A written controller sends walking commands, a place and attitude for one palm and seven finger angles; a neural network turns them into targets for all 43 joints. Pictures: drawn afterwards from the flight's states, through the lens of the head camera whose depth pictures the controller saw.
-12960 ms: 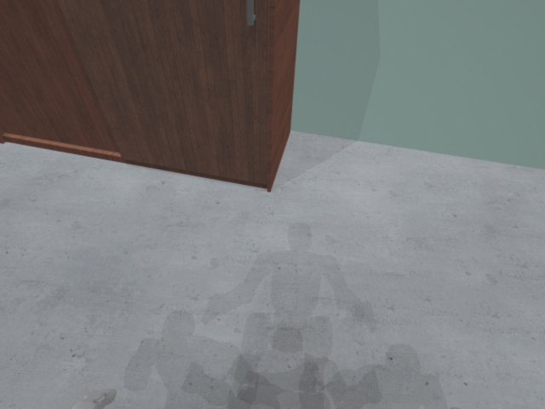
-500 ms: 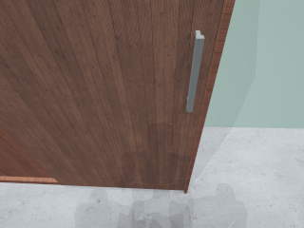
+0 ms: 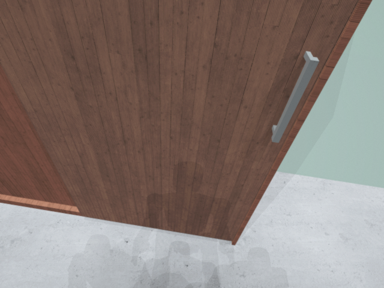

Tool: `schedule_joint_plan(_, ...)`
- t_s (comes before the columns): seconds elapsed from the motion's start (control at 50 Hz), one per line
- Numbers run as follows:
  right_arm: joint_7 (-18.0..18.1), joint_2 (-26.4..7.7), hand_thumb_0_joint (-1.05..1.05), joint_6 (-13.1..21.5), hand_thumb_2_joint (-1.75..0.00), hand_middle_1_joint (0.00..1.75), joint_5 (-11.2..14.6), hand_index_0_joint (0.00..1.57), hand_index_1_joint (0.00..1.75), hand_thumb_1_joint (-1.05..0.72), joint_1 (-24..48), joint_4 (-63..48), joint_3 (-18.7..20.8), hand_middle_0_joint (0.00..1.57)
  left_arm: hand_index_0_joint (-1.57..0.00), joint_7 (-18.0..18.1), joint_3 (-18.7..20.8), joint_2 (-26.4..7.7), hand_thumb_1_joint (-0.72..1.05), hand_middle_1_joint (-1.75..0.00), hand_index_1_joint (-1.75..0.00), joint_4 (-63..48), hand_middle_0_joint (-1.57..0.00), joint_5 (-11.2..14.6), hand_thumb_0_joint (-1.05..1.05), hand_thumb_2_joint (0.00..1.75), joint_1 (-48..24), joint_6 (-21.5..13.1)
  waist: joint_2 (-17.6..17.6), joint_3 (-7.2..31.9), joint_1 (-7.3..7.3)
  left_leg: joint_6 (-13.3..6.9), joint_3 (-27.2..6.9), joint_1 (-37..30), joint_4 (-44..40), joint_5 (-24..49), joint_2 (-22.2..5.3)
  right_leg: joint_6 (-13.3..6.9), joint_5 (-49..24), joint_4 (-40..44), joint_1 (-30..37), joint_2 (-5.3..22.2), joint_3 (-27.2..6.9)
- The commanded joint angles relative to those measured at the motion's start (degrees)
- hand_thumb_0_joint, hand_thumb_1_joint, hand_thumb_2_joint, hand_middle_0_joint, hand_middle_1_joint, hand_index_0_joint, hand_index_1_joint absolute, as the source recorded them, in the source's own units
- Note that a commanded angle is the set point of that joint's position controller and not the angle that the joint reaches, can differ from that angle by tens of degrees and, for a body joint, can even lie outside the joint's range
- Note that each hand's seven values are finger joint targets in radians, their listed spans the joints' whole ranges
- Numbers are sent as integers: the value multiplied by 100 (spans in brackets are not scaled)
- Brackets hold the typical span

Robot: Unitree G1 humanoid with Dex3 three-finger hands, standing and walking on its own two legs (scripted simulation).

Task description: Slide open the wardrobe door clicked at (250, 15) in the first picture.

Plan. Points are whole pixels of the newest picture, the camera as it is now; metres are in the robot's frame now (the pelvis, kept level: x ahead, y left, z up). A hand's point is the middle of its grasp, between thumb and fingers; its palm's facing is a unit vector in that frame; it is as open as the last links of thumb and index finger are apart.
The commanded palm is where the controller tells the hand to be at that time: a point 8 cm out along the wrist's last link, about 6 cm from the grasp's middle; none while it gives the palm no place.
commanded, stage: come to a stop and stand still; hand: right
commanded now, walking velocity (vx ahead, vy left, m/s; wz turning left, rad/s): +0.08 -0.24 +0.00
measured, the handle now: (290, 101) +0.51 -0.20 +0.17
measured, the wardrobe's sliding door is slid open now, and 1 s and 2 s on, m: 0.00 0.00 0.00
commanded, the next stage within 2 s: look again from close up in 1.08 s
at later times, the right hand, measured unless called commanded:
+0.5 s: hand out of the picture -0.02 -0.22 -0.18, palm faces +0.11 +0.98 -0.17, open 7.4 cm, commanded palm none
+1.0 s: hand out of the picture +0.02 -0.20 -0.18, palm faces +0.09 +0.97 -0.21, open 7.2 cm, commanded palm none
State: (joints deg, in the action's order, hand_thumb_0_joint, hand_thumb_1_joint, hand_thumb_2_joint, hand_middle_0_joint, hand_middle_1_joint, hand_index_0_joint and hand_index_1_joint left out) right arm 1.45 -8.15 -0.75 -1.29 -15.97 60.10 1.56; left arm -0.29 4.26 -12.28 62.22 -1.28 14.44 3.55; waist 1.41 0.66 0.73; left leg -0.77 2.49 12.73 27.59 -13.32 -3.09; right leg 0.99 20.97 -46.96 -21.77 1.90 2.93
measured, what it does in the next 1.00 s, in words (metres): steps on the spot: right foot, then left foot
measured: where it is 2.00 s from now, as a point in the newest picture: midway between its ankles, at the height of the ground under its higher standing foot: outside the picture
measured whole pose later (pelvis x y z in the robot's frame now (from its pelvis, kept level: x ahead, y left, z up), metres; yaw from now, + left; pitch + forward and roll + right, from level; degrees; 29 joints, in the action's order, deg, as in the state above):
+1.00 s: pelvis +0.01 -0.02 +0.00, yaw -3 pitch -1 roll +0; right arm 2.4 -8.7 0.5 -0.1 -13.5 65.3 0.5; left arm 2.3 0.8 -7.6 66.5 -0.5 15.1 -0.5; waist 0.9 -2.5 0.1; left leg -1.7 5.4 9.7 24.3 -13.7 0.2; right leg 1.6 17.2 -22.6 -4.4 2.5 2.4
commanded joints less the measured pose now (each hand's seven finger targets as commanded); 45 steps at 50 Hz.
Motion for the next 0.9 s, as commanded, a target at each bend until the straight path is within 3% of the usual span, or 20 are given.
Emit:
schedule_joint_plan(0.0,51,-1117,0,173,-90,30,-2,20,30,-90,-149,-275,252,20,-20,-20,-20,-177,90,-30,-30,-266,-20,-13,0,90,215,-171,-951,-663,96,-488,-1301,187,-1746,-1076,-1403,109,-253,-453,-482,66,-125)
schedule_joint_plan(0.06,91,-1114,0,169,-90,30,-17,20,30,-90,-383,-199,306,20,-20,-2,-37,-191,90,-30,-30,-405,-20,-14,0,90,85,-187,-907,-493,254,-658,-1404,-328,-1642,-844,-1602,159,-36,-275,-652,136,-172)
schedule_joint_plan(0.14,86,-1102,0,155,-90,30,-58,20,30,-90,-558,-116,321,20,-20,19,-94,-87,90,-30,-30,-505,-20,24,0,90,14,-247,-1180,-187,382,-794,-1450,-680,-1467,-300,-1585,126,389,687,-284,68,-87)
schedule_joint_plan(0.18,75,-1106,0,142,-90,30,-52,20,30,-90,-365,-91,321,20,-20,45,-125,-1,90,-30,-30,-407,-20,47,0,90,275,-293,-1294,-82,231,-713,-1269,-400,-1346,-200,-1435,89,185,1316,325,-8,2)
schedule_joint_plan(0.22,56,-1004,0,120,-90,30,8,20,30,-90,-82,-88,272,20,-20,77,-165,80,90,-30,-30,-163,-20,70,0,90,804,-355,-1267,26,-43,-376,-846,283,-1056,-588,-1002,54,-624,2360,1497,-131,154)
schedule_joint_plan(0.24,56,-826,0,105,-90,30,38,20,30,-90,-9,-112,232,20,-20,108,-171,-19,90,-30,-30,-77,-20,70,0,90,1017,-423,-799,104,-138,-190,-610,676,-712,-705,-750,21,-804,2721,2009,49,-29)
schedule_joint_plan(0.26,31,-624,0,91,-90,30,73,20,30,-90,-21,-138,171,20,-20,138,-135,-267,90,-30,-30,-36,-20,30,0,90,1145,-480,161,129,-183,13,-246,1029,-59,-694,-325,-176,-611,3030,2123,676,-807)
schedule_joint_plan(0.28,3,-367,0,76,-90,30,69,20,30,-90,-28,-179,113,20,-20,182,-91,-598,90,-30,-30,-95,-20,19,0,90,1036,-485,937,-89,-160,206,219,1172,440,-896,-62,-503,-37,3537,1708,1446,-1637)
schedule_joint_plan(0.3,-18,-338,0,83,-90,30,30,20,30,-90,106,-180,90,20,-20,206,-98,-645,90,-30,-30,-142,-20,2,0,90,809,-459,844,-438,-122,228,200,1038,721,-1044,-20,-740,307,3792,1139,1676,-1831)
schedule_joint_plan(0.32,-26,-354,0,40,-90,30,-14,20,30,-90,175,-81,81,20,-20,220,-133,-478,90,-30,-30,-141,-20,0,0,90,560,-480,910,-659,-92,230,91,924,1037,-1072,-85,-766,528,4008,790,1604,-1793)
schedule_joint_plan(0.38,-76,-316,0,30,-90,30,8,20,30,-90,36,160,46,20,-20,303,-227,-258,90,-30,-30,-53,-20,11,0,90,493,-539,801,-904,-84,257,-67,980,1354,-809,-141,-708,-1308,3719,1008,1303,-1266)
schedule_joint_plan(0.44,-78,-293,0,55,-90,30,66,20,30,-90,7,258,35,20,-20,364,-231,-269,90,-30,-30,75,-20,9,0,90,591,-560,578,-608,-120,324,14,828,889,-765,-118,-777,-3814,3060,1684,1292,-930)
schedule_joint_plan(0.48,-59,-351,0,29,-90,30,82,20,30,-90,-44,283,53,20,-20,385,-169,-364,90,-30,-30,122,-20,23,0,90,630,-516,510,-431,-133,317,100,636,518,-582,-57,-768,-4356,2764,1909,1299,-862)
schedule_joint_plan(0.52,-47,-424,0,29,-90,30,69,20,30,-90,-185,326,80,20,-20,394,-127,-377,90,-30,-30,152,-20,49,0,90,603,-478,388,-415,-65,266,97,199,-96,95,-31,-642,-4210,2468,1687,1178,-801)
schedule_joint_plan(0.54,-31,-441,0,55,-90,30,60,20,30,-90,-330,365,88,20,-20,388,-133,-305,90,-30,-30,163,-20,59,0,90,599,-478,230,-286,1,222,10,-214,-432,818,-94,-498,-3801,2296,1470,1008,-685)
schedule_joint_plan(0.58,23,-581,0,111,-90,30,63,20,30,-90,-435,444,83,20,-20,346,-174,-9,90,-30,-30,147,-20,100,0,90,570,-497,-176,-105,-13,26,-345,-897,-307,2196,-527,-211,-2434,2214,898,588,-355)
schedule_joint_plan(0.6,31,-626,0,121,-90,30,71,20,30,-90,-391,442,60,20,-20,319,-200,85,90,-30,-30,149,-20,108,0,90,531,-486,-241,-145,-26,-51,-371,-865,-289,2261,-675,-145,-1783,2313,834,469,-301)
schedule_joint_plan(0.62,43,-595,0,144,-90,30,74,20,30,-90,-331,437,58,20,-20,314,-214,163,90,-30,-30,166,-20,84,0,90,540,-442,-820,-164,-51,-129,-437,-772,-337,2175,-614,-89,-1481,2336,891,398,-257)
schedule_joint_plan(0.74,80,-535,0,186,-90,30,102,20,30,-90,-125,367,2,20,-20,300,-268,115,90,-30,-30,345,-20,76,0,90,626,-491,-173,-139,-65,-73,-298,-645,-390,2110,-432,-101,-2194,2567,1320,533,-318)
schedule_joint_plan(0.88,84,-583,0,196,-90,30,101,20,30,-90,-124,395,-26,20,-20,299,-291,73,90,-30,-30,369,-20,78,0,90,579,-474,-195,-318,-51,-80,-332,-574,-624,1874,-420,-96,-1872,2694,1391,516,-301)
